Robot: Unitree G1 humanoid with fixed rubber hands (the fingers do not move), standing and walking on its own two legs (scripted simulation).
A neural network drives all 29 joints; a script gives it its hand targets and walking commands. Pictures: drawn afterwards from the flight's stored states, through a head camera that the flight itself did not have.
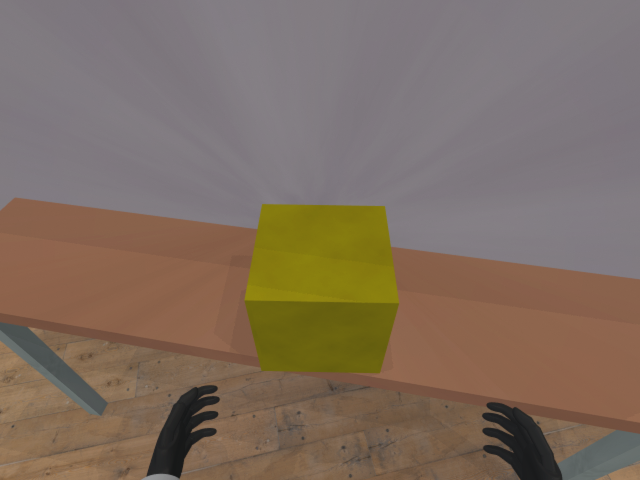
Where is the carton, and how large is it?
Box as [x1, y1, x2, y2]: [244, 204, 398, 372]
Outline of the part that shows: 262,204 244,300 261,370 379,372 398,305 384,206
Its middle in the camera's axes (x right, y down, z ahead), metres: +0.00 +0.08 +0.59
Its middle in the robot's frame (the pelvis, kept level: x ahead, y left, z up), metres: +0.38 +0.05 -0.01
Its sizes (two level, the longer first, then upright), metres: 0.186 0.174 0.195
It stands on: a table, 0.67 m high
